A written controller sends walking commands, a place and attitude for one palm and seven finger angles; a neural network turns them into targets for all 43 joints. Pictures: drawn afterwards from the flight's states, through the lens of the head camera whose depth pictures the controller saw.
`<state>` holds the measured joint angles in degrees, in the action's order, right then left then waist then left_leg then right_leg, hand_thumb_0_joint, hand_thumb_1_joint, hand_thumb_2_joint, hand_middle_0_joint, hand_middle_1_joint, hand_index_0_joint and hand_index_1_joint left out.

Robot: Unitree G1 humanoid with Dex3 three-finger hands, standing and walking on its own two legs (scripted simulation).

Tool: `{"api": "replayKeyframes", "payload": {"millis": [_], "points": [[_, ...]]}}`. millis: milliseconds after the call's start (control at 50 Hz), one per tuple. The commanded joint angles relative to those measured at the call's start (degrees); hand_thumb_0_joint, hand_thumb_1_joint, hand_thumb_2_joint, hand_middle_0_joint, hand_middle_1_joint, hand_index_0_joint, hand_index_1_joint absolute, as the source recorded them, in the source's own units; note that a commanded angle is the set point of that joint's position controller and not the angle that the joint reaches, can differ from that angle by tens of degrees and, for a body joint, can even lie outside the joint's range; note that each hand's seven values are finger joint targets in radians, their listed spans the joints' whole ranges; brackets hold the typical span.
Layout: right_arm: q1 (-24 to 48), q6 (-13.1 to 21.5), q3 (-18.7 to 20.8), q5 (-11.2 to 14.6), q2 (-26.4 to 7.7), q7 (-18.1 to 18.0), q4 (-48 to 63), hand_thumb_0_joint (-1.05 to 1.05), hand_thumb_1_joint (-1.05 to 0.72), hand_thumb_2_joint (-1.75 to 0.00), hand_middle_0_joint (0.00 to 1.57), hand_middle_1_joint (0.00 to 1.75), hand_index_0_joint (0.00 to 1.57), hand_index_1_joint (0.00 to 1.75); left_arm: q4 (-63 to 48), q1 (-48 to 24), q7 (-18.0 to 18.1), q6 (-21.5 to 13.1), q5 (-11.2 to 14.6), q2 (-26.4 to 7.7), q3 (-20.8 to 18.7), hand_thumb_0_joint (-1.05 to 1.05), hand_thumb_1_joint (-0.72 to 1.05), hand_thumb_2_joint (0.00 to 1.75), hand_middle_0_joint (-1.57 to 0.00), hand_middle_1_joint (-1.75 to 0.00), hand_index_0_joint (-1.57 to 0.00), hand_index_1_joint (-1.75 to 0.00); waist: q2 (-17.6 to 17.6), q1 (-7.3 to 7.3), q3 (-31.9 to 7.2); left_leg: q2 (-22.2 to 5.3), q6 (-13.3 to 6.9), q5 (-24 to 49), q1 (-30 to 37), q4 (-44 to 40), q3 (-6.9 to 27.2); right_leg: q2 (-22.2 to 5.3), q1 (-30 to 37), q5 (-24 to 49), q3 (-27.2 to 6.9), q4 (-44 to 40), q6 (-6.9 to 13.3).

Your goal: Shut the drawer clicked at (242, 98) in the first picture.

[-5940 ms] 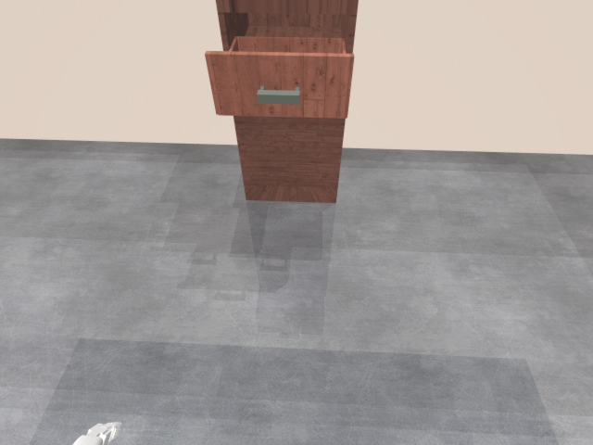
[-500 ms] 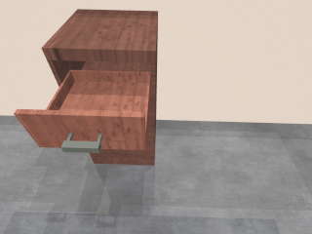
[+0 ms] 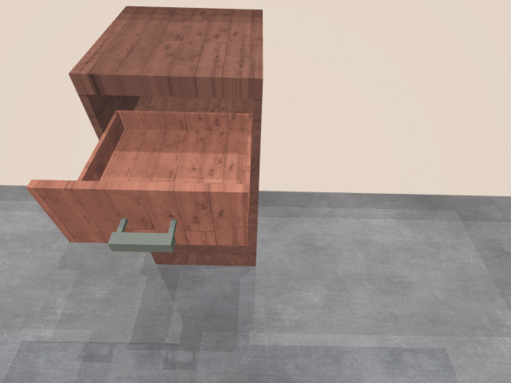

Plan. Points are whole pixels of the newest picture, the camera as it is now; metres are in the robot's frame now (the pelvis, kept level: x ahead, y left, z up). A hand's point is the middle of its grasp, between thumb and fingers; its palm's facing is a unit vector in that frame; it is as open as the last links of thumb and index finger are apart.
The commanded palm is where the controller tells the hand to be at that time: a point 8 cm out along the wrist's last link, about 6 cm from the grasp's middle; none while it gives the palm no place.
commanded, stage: come to a stop and stand still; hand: left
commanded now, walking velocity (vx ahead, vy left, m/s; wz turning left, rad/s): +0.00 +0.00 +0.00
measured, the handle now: (145, 232) +0.38 +0.24 -0.03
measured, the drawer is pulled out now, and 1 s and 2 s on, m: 0.30 0.30 0.30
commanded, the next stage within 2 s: look again from close up in 0.24 s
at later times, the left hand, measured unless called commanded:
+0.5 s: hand out of the picture +0.00 +0.18 -0.18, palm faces +0.02 -0.98 -0.18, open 7.4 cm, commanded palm none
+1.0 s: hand out of the picture -0.01 +0.20 -0.18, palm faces +0.04 -0.99 -0.17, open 7.4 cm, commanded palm none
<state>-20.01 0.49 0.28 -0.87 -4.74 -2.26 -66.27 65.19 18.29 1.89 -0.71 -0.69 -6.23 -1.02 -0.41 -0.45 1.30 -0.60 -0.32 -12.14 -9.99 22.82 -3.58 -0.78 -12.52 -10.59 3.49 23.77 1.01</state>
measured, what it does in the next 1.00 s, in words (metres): stands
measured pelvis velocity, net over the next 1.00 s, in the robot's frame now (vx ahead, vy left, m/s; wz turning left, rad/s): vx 0.00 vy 0.03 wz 0.01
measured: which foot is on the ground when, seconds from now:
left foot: down 0.00-1.00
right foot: down 0.00-1.00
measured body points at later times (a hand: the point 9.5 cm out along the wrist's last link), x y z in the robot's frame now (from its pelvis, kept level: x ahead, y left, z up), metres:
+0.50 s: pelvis +0.01 +0.02 -0.01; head +0.02 +0.01 +0.44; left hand +0.00 +0.23 -0.17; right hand +0.02 -0.21 -0.17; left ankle +0.00 +0.11 -0.74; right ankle +0.02 -0.11 -0.74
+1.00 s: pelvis +0.00 +0.03 +0.00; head +0.00 +0.04 +0.45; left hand -0.01 +0.25 -0.17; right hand +0.00 -0.18 -0.16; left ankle +0.00 +0.11 -0.74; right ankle +0.02 -0.11 -0.74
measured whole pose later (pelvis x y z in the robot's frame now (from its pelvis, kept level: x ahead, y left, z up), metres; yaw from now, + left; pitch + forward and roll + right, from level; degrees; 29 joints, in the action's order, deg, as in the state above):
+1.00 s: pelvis +0.00 +0.03 +0.00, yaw +1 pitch -2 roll +0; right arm -17.8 0.3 -1.0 -1.0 -7.9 -0.8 -63.6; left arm 62.4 18.8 1.9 -0.5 -1.1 -8.3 0.5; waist -0.8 -0.2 1.5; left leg 1.9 -3.1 -14.4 -9.6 26.2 -3.8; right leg -3.4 -11.6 -12.7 3.1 26.6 -1.2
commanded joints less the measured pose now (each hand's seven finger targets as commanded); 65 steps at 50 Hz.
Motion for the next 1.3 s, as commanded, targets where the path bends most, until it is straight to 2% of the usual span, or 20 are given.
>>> {"api": "replayKeyframes", "payload": {"millis": [0, 240, 300, 320, 340, 360, 380, 400, 440, 460, 520, 600, 800, 860, 880, 960, 1020, 1180, 1220, 1280], "points": [[-4.30, 0.98, 0.75, 0.33, -5.20, -0.21, 1.24, 0.00, -0.90, -0.90, 0.20, 0.30, 0.20, 0.30, -0.81, 5.35, 0.42, -0.35, -0.05, -4.17, -0.44, 0.00, 0.90, 0.90, -0.20, -0.30, -0.20, -0.30, 0.83, -0.07, 3.21, -5.60, -0.83, 0.43, -3.16, -6.55, 6.20, -5.02, 0.45, 0.99, -5.09, -4.29, 0.34], [-2.97, 1.06, 0.76, 0.48, -6.29, -0.14, 1.43, 0.00, -0.90, -0.90, 0.20, 0.30, 0.20, 0.30, -0.91, 5.02, 0.50, -0.52, -0.14, -5.07, -0.18, 0.00, 0.90, 0.90, -0.20, -0.30, -0.20, -0.30, -0.55, 0.16, 3.80, -5.60, -0.90, 3.35, -0.76, -6.19, 5.71, -5.16, 0.05, 2.56, -5.15, -4.64, 0.01], [-2.25, 1.15, 0.73, 0.46, -6.63, -0.13, 1.49, 0.00, -0.90, -0.90, 0.20, 0.30, 0.20, 0.30, -0.87, 4.98, 0.50, -0.60, -0.06, -5.29, -0.15, 0.00, 0.90, 0.90, -0.20, -0.30, -0.20, -0.30, 0.63, 0.10, 3.81, -5.47, -0.86, 3.86, -0.37, -6.18, 5.55, -5.52, 0.00, 2.83, -5.31, -4.77, 0.02], [4.72, 1.85, 0.45, 0.68, -8.90, 0.84, 6.08, 0.00, -0.90, -0.90, 0.20, 0.30, 0.20, 0.30, 0.31, 7.12, 2.54, -1.76, -0.85, -7.39, 0.56, 0.00, 0.90, 0.90, -0.20, -0.30, -0.20, -0.30, 0.31, -1.80, 4.34, -6.31, 0.59, 7.61, -5.40, 6.63, 2.93, -8.24, 0.28, 19.10, -7.19, -2.57, 0.11], [2.62, 1.57, -0.01, 0.57, -7.42, 0.71, 7.82, 0.00, -0.90, -0.90, 0.20, 0.30, 0.20, 0.30, -1.15, 4.92, 2.04, -2.31, -0.61, -9.30, 0.48, 0.00, 0.90, 0.90, -0.20, -0.30, -0.20, -0.30, 0.32, 1.68, 2.50, -3.73, 1.42, 6.02, -3.42, 3.86, 3.05, -9.88, 2.07, 31.00, -7.35, -0.29, 1.62], [-1.77, 1.79, 0.19, 0.30, -5.74, 0.54, 6.83, 0.00, -0.90, -0.90, 0.20, 0.30, 0.20, 0.30, -2.27, 5.37, 1.60, -2.40, -0.12, -8.36, 0.47, 0.00, 0.90, 0.90, -0.20, -0.30, -0.20, -0.30, 0.88, 1.66, -2.93, -3.21, 0.14, 0.79, -1.68, 2.20, 3.20, -9.55, 5.36, 26.36, -7.53, 1.47, 2.02], [-2.64, 1.91, 0.27, 0.29, -6.56, 0.47, 6.35, 0.00, -0.90, -0.90, 0.20, 0.30, 0.20, 0.30, -2.40, 4.92, 1.49, -2.40, 0.08, -7.70, 0.75, 0.00, 0.90, 0.90, -0.20, -0.30, -0.20, -0.30, -0.08, 1.88, -7.09, -3.91, -0.15, 4.11, -1.07, 3.38, 3.89, -8.72, 6.89, 22.71, -6.52, 1.85, 2.23], [-2.03, 1.60, 0.22, 0.46, -7.27, 0.47, 6.13, 0.00, -0.90, -0.90, 0.20, 0.30, 0.20, 0.30, -2.69, 3.79, 1.27, -2.26, 0.22, -7.67, 0.94, 0.00, 0.90, 0.90, -0.20, -0.30, -0.20, -0.30, -1.31, 1.93, -7.49, -4.06, -0.28, 4.48, -0.59, 3.14, 4.48, -8.13, 6.70, 16.93, -6.20, 1.17, 2.03], [-1.11, 1.34, 0.31, 0.24, -7.92, 0.61, 6.64, 0.00, -0.90, -0.90, 0.20, 0.30, 0.20, 0.30, -3.71, 2.28, 1.01, -1.54, 0.06, -7.55, 0.83, 0.00, 0.90, 0.90, -0.20, -0.30, -0.20, -0.30, 0.84, 1.66, -3.63, -4.86, -0.62, 5.70, -1.43, 1.75, 5.25, -6.68, 3.26, 7.35, -5.36, 0.46, 1.82], [-0.65, 1.22, 0.23, 0.27, -8.35, 0.61, 6.79, 0.00, -0.90, -0.90, 0.20, 0.30, 0.20, 0.30, -3.79, 2.18, 0.96, -1.32, 0.01, -7.02, 0.93, 0.00, 0.90, 0.90, -0.20, -0.30, -0.20, -0.30, -0.03, 1.45, -0.46, -5.09, -0.90, 4.94, -3.52, 1.16, 5.96, -6.14, 2.10, 3.97, -5.05, 0.04, 1.47], [-0.26, 1.00, 0.01, 0.28, -8.68, 0.80, 7.00, 0.00, -0.90, -0.90, 0.20, 0.30, 0.20, 0.30, -4.07, 2.23, 0.78, -1.03, -0.03, -6.92, 1.06, 0.00, 0.90, 0.90, -0.20, -0.30, -0.20, -0.30, 0.82, 1.13, 5.21, -4.61, -1.08, 1.07, -6.65, -1.16, 6.76, -5.62, -0.43, -1.26, -5.35, -1.33, 1.45], [-0.17, 1.05, -0.11, 0.26, -9.21, 0.94, 6.89, 0.00, -0.90, -0.90, 0.20, 0.30, 0.20, 0.30, -4.59, 2.59, 0.64, -0.82, -0.03, -7.07, 1.09, 0.00, 0.90, 0.90, -0.20, -0.30, -0.20, -0.30, 0.20, 0.68, 5.84, -4.43, -1.26, -0.09, -7.24, -2.68, 7.24, -5.48, 0.20, -1.61, -4.98, -1.52, 1.11], [0.02, 1.31, -0.21, 0.34, -9.92, 1.01, 6.00, 0.00, -0.90, -0.90, 0.20, 0.30, 0.20, 0.30, -5.25, 3.01, 0.55, -0.58, 0.05, -7.21, 0.94, 0.00, 0.90, 0.90, -0.20, -0.30, -0.20, -0.30, 0.29, 0.27, 2.49, -4.74, -1.47, 2.15, -5.13, -4.18, 7.46, -5.77, 3.33, 1.61, -4.13, -1.02, 0.38], [0.13, 1.19, -0.14, 0.39, -9.87, 1.03, 5.48, 0.00, -0.90, -0.90, 0.20, 0.30, 0.20, 0.30, -5.18, 3.25, 0.55, -0.50, -0.02, -6.86, 0.95, 0.00, 0.90, 0.90, -0.20, -0.30, -0.20, -0.30, -0.18, 0.20, 3.50, -4.86, -1.55, 0.11, -5.40, -4.94, 7.68, -5.73, 2.66, 0.64, -4.07, -1.56, 0.20], [0.09, 1.11, -0.17, 0.43, -9.71, 1.07, 5.33, 0.00, -0.90, -0.90, 0.20, 0.30, 0.20, 0.30, -5.08, 3.30, 0.57, -0.49, -0.04, -6.86, 1.00, 0.00, 0.90, 0.90, -0.20, -0.30, -0.20, -0.30, 0.16, 0.26, 4.10, -4.69, -1.45, -1.03, -5.79, -5.18, 7.65, -5.72, 2.48, 0.09, -4.17, -1.84, 0.20], [-1.07, 0.19, 0.36, -0.05, -10.74, 1.23, 4.29, 0.00, -0.90, -0.90, 0.20, 0.30, 0.20, 0.30, -4.63, 4.08, 0.16, -0.10, -0.78, -6.24, 0.73, 0.00, 0.90, 0.90, -0.20, -0.30, -0.20, -0.30, 1.95, 0.60, 6.14, -5.54, -2.42, -20.66, -8.44, -9.03, 9.67, -3.84, 0.09, -13.19, -1.78, 0.02, 0.46], [-0.54, -0.19, 0.86, -0.24, -10.84, 1.34, 4.46, 0.00, -0.90, -0.90, 0.20, 0.30, 0.20, 0.30, -4.43, 6.00, -0.16, -0.19, -1.17, -5.35, 0.51, 0.00, 0.90, 0.90, -0.20, -0.30, -0.20, -0.30, 2.74, -0.05, 8.67, -5.87, -3.58, -26.20, -11.46, -9.80, 10.80, -2.81, -1.23, -16.10, -1.30, 1.14, 0.81], [-2.57, 1.51, 0.16, -0.02, -7.49, 1.12, 3.92, 0.00, -0.90, -0.90, 0.20, 0.30, 0.20, 0.30, -3.54, 9.01, -0.39, -1.48, -0.44, -5.73, -0.26, 0.00, 0.90, 0.90, -0.20, -0.30, -0.20, -0.30, -1.82, 0.45, 6.41, -2.41, -3.25, -12.04, -7.97, 0.15, 5.22, -5.85, -1.10, -13.22, -6.89, -0.99, 3.76], [-3.39, 1.74, 0.23, 0.10, -7.45, 1.06, 3.51, 0.00, -0.90, -0.90, 0.20, 0.30, 0.20, 0.30, -3.26, 8.94, -0.43, -1.55, -0.46, -5.54, -0.27, 0.00, 0.90, 0.90, -0.20, -0.30, -0.20, -0.30, -1.42, 0.85, 6.64, -2.85, -3.50, -10.13, -6.71, 0.74, 5.39, -5.30, -1.98, -11.28, -6.06, 0.30, 3.61], [-5.27, 2.57, 0.23, 0.26, -8.10, 0.65, 2.32, 0.00, -0.90, -0.90, 0.20, 0.30, 0.20, 0.30, -2.60, 9.70, -0.34, -1.92, -0.55, -4.57, -0.14, 0.00, 0.90, 0.90, -0.20, -0.30, -0.20, -0.30, 1.05, 0.97, 3.67, -4.85, -4.34, 5.58, -2.56, 2.43, 5.64, -3.85, -0.15, 2.10, -2.24, 6.20, 2.96]]}}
